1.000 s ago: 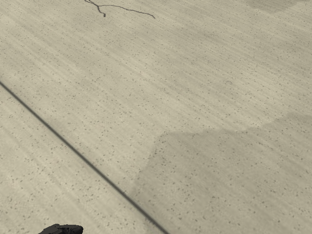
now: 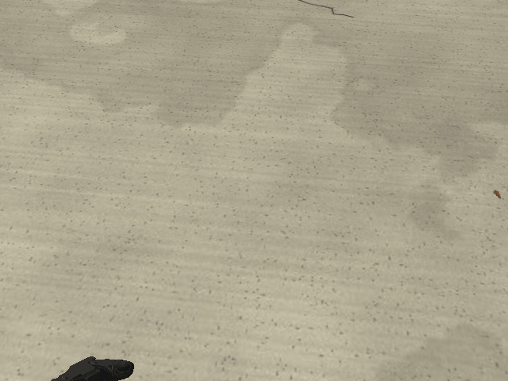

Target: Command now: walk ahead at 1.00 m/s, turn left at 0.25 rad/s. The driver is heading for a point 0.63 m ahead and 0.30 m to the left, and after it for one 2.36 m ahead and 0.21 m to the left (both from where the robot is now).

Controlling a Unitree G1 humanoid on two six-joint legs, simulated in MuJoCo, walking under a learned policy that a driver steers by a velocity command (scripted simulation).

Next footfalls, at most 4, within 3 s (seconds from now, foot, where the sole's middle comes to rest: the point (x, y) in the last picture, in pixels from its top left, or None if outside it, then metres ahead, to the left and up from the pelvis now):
0.38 left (216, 347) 0.55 0.10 -0.75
0.82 right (206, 208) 1.00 0.12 -0.75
1.24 left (113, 144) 1.30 0.44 -0.75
1.68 right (177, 67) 1.72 0.23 -0.75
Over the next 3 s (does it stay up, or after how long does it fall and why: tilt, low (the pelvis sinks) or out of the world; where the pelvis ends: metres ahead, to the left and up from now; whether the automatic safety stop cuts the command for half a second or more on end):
stays up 2.45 0.08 0.02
